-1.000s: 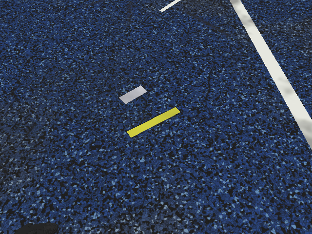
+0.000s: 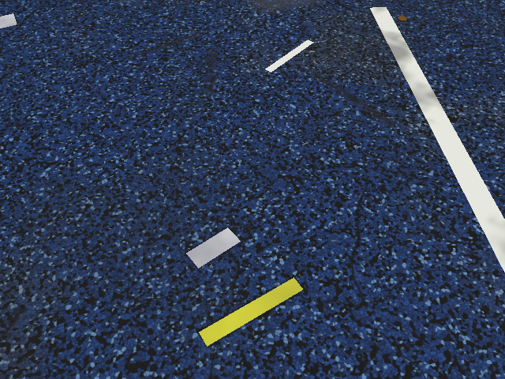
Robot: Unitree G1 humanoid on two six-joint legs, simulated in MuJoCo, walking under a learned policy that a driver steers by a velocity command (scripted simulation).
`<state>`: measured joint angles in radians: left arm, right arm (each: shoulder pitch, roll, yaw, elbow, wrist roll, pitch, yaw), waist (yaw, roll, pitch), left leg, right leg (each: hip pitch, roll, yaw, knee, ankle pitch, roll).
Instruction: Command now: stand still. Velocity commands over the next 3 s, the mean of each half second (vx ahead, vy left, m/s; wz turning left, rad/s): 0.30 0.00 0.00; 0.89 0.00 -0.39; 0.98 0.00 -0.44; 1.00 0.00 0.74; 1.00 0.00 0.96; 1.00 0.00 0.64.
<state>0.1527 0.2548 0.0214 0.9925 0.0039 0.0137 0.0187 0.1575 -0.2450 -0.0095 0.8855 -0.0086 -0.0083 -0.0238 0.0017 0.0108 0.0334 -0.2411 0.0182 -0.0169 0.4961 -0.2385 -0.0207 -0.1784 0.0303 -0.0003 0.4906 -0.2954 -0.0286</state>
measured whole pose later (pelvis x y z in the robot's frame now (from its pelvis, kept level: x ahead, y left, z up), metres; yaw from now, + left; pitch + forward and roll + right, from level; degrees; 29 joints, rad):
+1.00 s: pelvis +0.39 +0.08 -0.03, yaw -12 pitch +1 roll +0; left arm 0.03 0.24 0.05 0.76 -0.05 -0.07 -0.09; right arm 0.49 -0.22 -0.02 0.99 -0.03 -0.08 -0.06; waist -0.04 0.00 0.02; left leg 0.31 0.01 0.30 0.25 -0.48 -0.04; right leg -0.69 0.03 -0.14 0.71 0.03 -0.16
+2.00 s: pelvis +1.29 -0.16 -0.02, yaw +0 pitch +2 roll -3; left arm 0.01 0.24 0.04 0.58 -0.01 -0.15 0.00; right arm 0.43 -0.27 -0.05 0.79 0.05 -0.04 -0.01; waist -0.07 0.04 0.02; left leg -0.21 -0.09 -0.19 1.18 -0.46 0.07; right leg -0.46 0.04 0.04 0.57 -0.17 0.02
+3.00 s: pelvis +2.13 +0.10 +0.00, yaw +47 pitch -1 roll -3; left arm 0.43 0.28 0.06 0.78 0.00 -0.10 -0.03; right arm 0.20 -0.28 -0.03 0.68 0.03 -0.07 0.01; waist 0.06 0.04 0.03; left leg -0.55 0.02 -0.05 1.25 -0.32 0.09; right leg -0.19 0.05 -0.01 0.46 -0.25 -0.02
